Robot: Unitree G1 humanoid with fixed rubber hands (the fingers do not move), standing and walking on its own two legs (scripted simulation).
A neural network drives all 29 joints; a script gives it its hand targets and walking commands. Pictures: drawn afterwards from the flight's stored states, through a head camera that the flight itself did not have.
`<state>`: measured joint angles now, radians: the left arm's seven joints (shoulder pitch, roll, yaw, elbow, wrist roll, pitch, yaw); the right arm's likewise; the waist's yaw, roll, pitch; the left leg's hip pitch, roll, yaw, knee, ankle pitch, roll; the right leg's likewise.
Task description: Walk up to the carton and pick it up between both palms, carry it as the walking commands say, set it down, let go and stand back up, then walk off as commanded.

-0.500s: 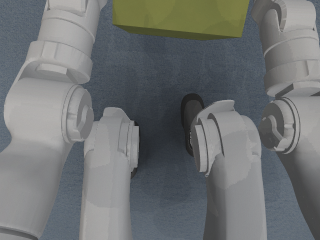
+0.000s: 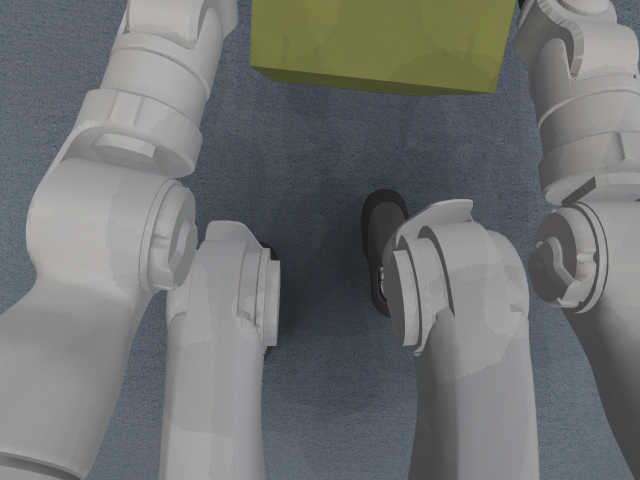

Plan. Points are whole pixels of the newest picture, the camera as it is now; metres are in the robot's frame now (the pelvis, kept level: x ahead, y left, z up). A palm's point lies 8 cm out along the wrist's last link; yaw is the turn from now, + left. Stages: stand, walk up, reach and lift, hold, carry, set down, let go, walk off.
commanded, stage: set down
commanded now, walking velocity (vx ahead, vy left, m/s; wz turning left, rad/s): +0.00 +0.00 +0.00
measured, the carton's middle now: out of the picture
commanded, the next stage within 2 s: none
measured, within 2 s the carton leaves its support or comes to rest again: rests again in 0.50 s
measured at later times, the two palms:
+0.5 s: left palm out of the picture +0.58 +0.05 -0.17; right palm out of the picture +0.52 -0.24 -0.17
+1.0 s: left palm out of the picture +0.57 +0.05 -0.17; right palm out of the picture +0.52 -0.25 -0.17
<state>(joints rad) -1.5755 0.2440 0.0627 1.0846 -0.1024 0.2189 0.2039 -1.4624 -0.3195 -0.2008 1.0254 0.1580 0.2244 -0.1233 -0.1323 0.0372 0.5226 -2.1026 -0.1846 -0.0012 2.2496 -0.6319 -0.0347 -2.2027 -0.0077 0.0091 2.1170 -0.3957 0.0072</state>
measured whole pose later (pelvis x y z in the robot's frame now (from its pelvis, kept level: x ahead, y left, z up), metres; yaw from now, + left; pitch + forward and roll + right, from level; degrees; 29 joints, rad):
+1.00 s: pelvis +0.02 +0.00 -0.01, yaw +1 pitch +32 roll +0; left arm -1.47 0.23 0.12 1.13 -0.04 0.14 0.10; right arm -1.42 -0.30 -0.28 1.16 0.08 0.12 -0.04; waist -0.14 0.02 0.41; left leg -2.17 -0.19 0.00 2.28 -0.68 -0.04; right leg -2.27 -0.02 0.00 2.16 -0.44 0.00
